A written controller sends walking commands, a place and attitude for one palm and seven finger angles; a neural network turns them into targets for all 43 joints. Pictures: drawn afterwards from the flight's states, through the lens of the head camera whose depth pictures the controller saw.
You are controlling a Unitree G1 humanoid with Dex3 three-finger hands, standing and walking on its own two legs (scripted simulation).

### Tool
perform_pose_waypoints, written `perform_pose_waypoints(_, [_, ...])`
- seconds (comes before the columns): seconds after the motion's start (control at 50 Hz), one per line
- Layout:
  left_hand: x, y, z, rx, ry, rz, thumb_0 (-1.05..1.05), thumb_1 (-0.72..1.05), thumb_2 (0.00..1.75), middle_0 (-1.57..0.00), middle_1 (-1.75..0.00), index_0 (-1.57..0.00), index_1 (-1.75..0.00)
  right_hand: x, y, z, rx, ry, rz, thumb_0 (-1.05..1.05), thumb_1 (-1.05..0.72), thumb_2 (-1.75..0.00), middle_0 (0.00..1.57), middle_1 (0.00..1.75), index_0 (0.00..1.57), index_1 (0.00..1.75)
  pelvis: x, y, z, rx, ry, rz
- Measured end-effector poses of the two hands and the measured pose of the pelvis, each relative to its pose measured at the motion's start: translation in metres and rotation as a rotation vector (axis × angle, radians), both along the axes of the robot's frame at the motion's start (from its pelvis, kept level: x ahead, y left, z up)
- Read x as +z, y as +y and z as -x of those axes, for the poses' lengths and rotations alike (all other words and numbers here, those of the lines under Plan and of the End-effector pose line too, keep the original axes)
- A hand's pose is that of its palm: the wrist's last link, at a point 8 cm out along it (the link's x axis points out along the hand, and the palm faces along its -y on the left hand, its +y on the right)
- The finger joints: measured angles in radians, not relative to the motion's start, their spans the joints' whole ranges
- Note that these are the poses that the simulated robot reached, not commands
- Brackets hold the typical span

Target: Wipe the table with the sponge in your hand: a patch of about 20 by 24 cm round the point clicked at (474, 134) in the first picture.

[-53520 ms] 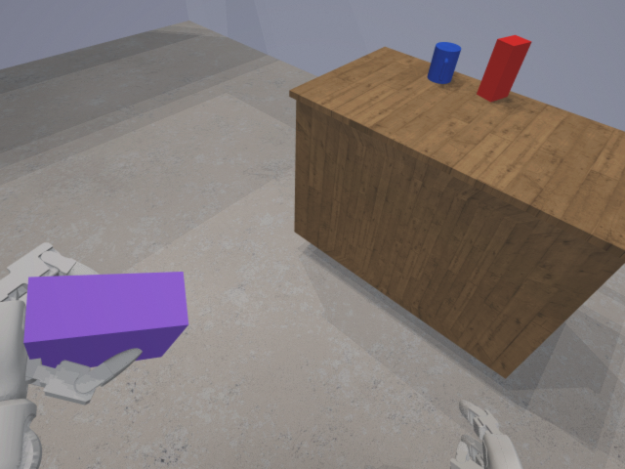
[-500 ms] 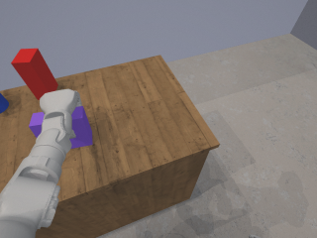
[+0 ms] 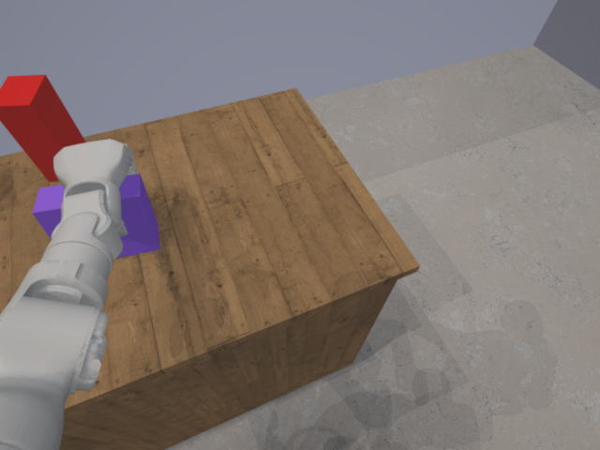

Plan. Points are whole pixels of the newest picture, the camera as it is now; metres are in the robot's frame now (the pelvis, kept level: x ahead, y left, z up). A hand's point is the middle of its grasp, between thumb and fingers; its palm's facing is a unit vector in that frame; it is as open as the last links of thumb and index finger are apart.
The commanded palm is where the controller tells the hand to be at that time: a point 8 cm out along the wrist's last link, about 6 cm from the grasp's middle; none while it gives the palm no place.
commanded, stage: wipe forward along the middle lane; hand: left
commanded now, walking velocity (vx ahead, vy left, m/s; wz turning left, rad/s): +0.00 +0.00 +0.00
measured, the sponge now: (108, 229) +0.44 +0.29 +0.00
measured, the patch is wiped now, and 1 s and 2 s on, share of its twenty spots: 1.00 1.00 1.00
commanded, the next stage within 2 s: slide back across to the first lane in 0.08 s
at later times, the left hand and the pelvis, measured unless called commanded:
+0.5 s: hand (87, 174) +0.49 +0.31 +0.06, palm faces -0.12 -0.01 -0.99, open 9.6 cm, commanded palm +0.47 +0.31 +0.12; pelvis +0.02 +0.01 +0.00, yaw -2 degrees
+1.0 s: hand (35, 197) +0.45 +0.37 +0.06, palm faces -0.11 -0.02 -0.99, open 9.6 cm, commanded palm +0.43 +0.35 +0.11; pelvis +0.04 +0.03 +0.01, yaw +0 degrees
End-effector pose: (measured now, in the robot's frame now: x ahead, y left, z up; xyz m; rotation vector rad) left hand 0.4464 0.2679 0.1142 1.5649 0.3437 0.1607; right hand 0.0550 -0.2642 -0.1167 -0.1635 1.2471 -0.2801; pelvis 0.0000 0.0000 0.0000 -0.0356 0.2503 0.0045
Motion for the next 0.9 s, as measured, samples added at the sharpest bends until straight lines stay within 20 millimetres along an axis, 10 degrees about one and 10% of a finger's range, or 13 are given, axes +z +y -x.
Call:
perform_pose_waypoints(0.48, [0.006, 0.035, -0.035, 0.039, 0.004, 0.003, 0.00, -0.55, 1.06, -0.81, -1.40, -0.85, -1.43, 0.007, 0.008, 0.047, -0.085, 0.129, 0.028, 0.00, -0.90, -0.89, 0.21, 0.30, 0.20, 0.30, 0.000, 0.014, -0.013, -0.026, 0.037, 0.013])
perform_pose_waypoints(0.9, [0.003, 0.089, 0.000, 0.050, -0.013, 0.034, -0.01, -0.51, 1.04, -0.78, -1.42, -0.81, -1.47, 0.018, 0.023, -0.067, 0.043, -0.035, 0.014, 0.00, -0.90, -0.89, 0.21, 0.30, 0.20, 0.30, 0.007, 0.028, -0.040, -0.003, -0.017, 0.017])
